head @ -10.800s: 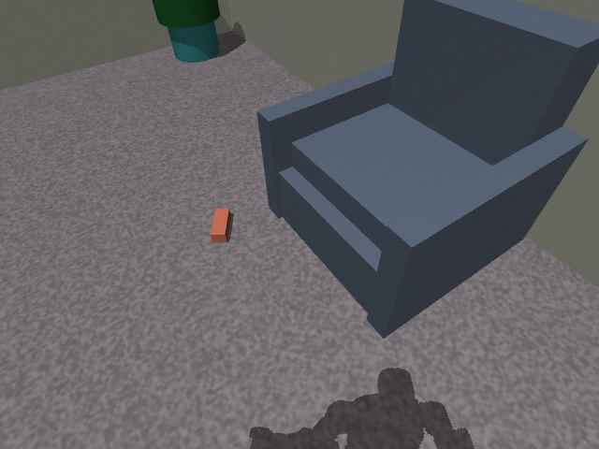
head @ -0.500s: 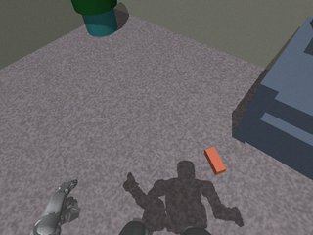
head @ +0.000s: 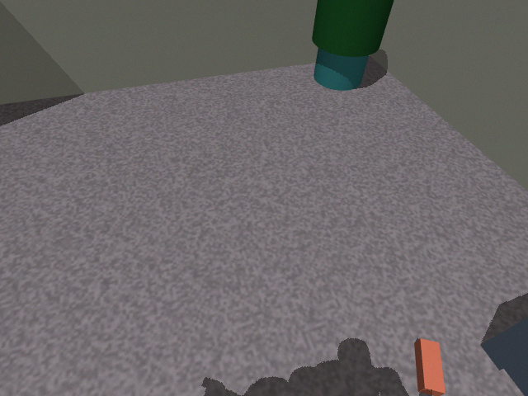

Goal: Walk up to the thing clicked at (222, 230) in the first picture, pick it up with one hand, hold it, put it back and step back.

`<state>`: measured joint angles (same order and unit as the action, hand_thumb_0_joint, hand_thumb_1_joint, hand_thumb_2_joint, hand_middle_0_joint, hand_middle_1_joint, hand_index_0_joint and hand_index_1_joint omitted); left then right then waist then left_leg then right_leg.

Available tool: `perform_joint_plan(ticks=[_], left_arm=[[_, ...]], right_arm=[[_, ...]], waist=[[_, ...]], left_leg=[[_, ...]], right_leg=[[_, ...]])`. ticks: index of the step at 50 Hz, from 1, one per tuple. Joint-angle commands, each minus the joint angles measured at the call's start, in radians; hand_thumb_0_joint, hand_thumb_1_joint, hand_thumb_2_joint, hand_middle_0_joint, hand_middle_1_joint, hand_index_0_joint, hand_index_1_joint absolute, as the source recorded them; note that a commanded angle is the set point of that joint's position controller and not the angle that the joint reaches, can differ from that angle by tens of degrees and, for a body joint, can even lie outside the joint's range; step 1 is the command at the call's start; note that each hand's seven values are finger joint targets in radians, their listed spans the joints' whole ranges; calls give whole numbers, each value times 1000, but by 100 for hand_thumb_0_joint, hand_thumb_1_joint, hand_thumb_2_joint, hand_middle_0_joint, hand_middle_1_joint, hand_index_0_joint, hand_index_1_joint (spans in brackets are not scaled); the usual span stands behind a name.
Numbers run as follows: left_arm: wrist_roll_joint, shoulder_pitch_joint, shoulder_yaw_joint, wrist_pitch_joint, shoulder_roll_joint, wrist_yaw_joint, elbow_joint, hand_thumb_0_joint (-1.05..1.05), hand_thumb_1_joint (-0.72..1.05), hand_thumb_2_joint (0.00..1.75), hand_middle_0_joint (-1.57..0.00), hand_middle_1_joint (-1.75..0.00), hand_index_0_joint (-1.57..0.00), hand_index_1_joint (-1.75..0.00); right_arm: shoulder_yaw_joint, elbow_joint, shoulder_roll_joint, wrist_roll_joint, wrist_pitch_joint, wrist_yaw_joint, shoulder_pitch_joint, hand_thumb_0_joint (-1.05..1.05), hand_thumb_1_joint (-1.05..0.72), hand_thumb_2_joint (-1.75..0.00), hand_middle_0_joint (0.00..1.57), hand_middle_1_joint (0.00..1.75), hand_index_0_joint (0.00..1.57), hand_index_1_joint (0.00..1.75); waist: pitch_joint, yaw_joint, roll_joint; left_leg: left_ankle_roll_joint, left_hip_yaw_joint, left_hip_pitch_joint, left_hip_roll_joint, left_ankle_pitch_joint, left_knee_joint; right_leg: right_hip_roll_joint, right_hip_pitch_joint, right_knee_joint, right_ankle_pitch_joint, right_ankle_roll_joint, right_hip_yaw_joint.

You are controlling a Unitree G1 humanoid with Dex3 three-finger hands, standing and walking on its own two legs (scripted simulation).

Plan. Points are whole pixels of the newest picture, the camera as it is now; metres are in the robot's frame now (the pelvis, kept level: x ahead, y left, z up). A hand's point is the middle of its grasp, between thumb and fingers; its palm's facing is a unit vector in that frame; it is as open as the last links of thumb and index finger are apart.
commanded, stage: walk up
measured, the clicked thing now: (428, 366) +0.42 -0.54 -0.74
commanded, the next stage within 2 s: stand in 1.86 s
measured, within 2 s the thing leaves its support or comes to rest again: neither
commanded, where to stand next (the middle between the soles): +0.12 +0.01 m, yaw +40 degrees
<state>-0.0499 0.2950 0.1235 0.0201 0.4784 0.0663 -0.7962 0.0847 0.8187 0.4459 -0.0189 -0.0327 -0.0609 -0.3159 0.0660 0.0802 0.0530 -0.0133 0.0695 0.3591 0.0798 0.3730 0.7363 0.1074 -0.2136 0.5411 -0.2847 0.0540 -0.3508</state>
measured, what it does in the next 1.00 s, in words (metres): steps on the spot, turning left: left foot, then right foot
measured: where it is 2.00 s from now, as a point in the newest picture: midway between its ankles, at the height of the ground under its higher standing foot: outside the picture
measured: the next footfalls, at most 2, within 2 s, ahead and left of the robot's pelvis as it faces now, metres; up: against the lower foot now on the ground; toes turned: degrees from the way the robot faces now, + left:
left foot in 0.04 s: +0.07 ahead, +0.13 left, +0.00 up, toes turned +7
right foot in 0.44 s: +0.23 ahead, -0.11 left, +0.00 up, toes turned +16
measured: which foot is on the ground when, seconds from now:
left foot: up 0.00-0.02, down 0.04-0.46, up 0.48-0.82, down 0.84-1.00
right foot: down 0.00-0.04, up 0.06-0.42, down 0.44-0.86, up 0.88-1.00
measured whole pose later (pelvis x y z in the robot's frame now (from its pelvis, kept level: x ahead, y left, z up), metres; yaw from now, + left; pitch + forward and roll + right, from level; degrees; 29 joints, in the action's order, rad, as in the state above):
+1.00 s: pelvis +0.07 -0.02 -0.02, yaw +35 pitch -1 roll -1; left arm 0.01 0.17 0.07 0.05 0.43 0.01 -0.89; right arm 0.05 0.86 0.42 -0.04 0.01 0.00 -0.27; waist 0.11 -0.02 0.06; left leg -0.04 -0.03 0.39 -0.05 0.32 0.73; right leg 0.10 -0.49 1.06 -0.50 0.01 -0.02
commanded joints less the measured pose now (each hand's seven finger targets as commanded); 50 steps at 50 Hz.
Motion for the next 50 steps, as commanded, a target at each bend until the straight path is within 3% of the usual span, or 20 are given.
perform_joint_plan(ticks=[1,2,3,4,5,8,16,21,22,23,24,25,30,36,40,42,43,45,48,50], left_arm=[[3,-114,28,-1,151,5,127,0,90,90,-20,-30,-20,-30],[9,-68,-1,9,76,7,122,0,90,90,-20,-30,-20,-30],[8,-77,-13,14,48,12,139,0,90,90,-20,-30,-20,-30],[5,-93,5,9,137,8,143,0,90,90,-20,-30,-20,-30],[8,-130,18,2,195,10,142,0,90,90,-20,-30,-20,-30],[19,0,27,-9,186,3,56,0,90,90,-20,-30,-20,-30],[59,-105,-12,-19,90,-44,71,0,90,90,-20,-30,-20,-30],[59,-41,-7,-41,100,-69,37,0,90,90,-20,-30,-20,-30],[45,-7,7,-48,162,-76,36,0,90,90,-20,-30,-20,-30],[38,21,22,-52,213,-80,43,0,90,90,-20,-30,-20,-30],[40,-35,28,-42,230,-75,57,0,90,90,-20,-30,-20,-30],[36,-112,33,-37,241,-77,74,0,90,90,-20,-30,-20,-30],[21,-175,12,-28,164,-82,60,0,90,90,-20,-30,-20,-30],[17,-163,27,-23,187,-64,67,0,90,90,-20,-30,-20,-30],[36,-215,20,-6,194,-53,57,0,90,90,-20,-30,-20,-30],[48,-179,-8,6,121,-55,45,0,90,90,-20,-30,-20,-30],[61,-149,-24,10,66,-54,57,0,90,90,-20,-30,-20,-30],[49,-215,2,4,175,-79,41,0,90,90,-20,-30,-20,-30],[60,-99,3,1,155,-72,-25,0,90,90,-20,-30,-20,-30],[53,-102,-2,3,140,-70,-39,0,90,90,-20,-30,-20,-30]], right_arm=[[79,-8,216,4,51,48,-234,0,-90,-90,20,30,20,30],[95,-16,279,2,56,69,-238,0,-90,-90,20,30,20,30],[102,-69,347,-19,64,89,-187,0,-90,-90,20,30,20,30],[93,-107,384,-11,69,93,-118,0,-90,-90,20,30,20,30],[89,-97,376,5,75,96,-79,0,-90,-90,20,30,20,30],[36,-106,238,24,94,100,-39,0,-90,-90,20,30,20,30],[37,-124,234,-3,106,105,-65,0,-90,-90,20,30,20,30],[37,-164,195,21,66,106,-16,0,-90,-90,20,30,20,30],[23,-176,156,34,65,107,-13,0,-90,-90,20,30,20,30],[3,-181,97,43,64,110,-44,0,-90,-90,20,30,20,30],[14,-158,127,31,52,126,-98,0,-90,-90,20,30,20,30],[33,-143,176,17,42,135,-107,0,-90,-90,20,30,20,30],[44,-86,165,2,31,79,-59,0,-90,-90,20,30,20,30],[34,-48,161,-3,42,65,1,0,-90,-90,20,30,20,30],[36,3,156,-2,59,70,-60,0,-90,-90,20,30,20,30],[51,15,209,-16,69,79,-77,0,-90,-90,20,30,20,30],[66,-27,309,-34,70,85,-14,0,-90,-90,20,30,20,30],[72,-50,357,-28,63,83,75,0,-90,-90,20,30,20,30],[35,-62,235,-16,69,96,133,0,-90,-90,20,30,20,30],[37,-40,234,-3,74,93,75,0,-90,-90,20,30,20,30]], waist=[[-89,-141,-126],[-54,-151,-333],[13,-134,-341],[56,-124,-225],[110,-108,-194],[31,-56,-101],[18,-85,-267],[-145,-38,-164],[-211,-17,-49],[-285,5,163],[-298,-26,223],[-275,-39,242],[-75,-45,203],[-49,-18,223],[-71,-88,133],[-86,-107,-106],[-38,-82,-371],[46,-106,-279],[-21,-49,-206],[-100,-71,-212]], left_leg=[[-37,16,-367,-68,0,-228],[-92,-245,-429,25,231,-401],[-166,-672,-340,240,481,-510],[-282,-873,-173,352,599,-606],[-311,-883,-109,369,536,-615],[-182,-439,-222,141,90,-420],[-150,-288,-56,19,-975,-187],[-95,-345,-30,-38,-670,18],[-54,-301,21,-86,-531,128],[-15,-187,182,-162,-167,319],[-6,-124,219,-168,270,429],[-7,-140,252,-113,295,511],[19,-114,194,-97,54,431],[40,-26,140,-84,98,152],[8,21,-89,-112,-59,-77],[-42,-183,-164,-59,46,-250],[-133,-623,-156,165,105,-405],[-284,-778,123,263,149,-477],[-178,-425,-26,88,-175,-298],[-169,-425,-111,74,-217,-271]], right_leg=[[161,-297,98,-420,31,177],[50,-480,379,-377,-18,96],[-49,-646,576,-324,-68,185],[-21,-607,606,-269,-71,349],[43,-552,618,-193,-68,432],[32,-512,542,-68,-59,422],[-50,-254,317,-2,-44,310],[-89,12,15,181,-7,328],[10,128,-16,332,27,441],[259,287,-53,475,91,662],[397,265,-85,481,191,782],[444,218,-101,333,255,867],[157,-48,-108,-42,134,471],[222,-46,-119,-106,167,437],[255,-182,1,-93,108,387],[167,-284,274,-223,19,302],[8,-482,476,-311,-53,242],[5,-352,583,-335,-43,393],[7,-354,553,-191,-37,376],[-9,-319,501,-181,-40,360]])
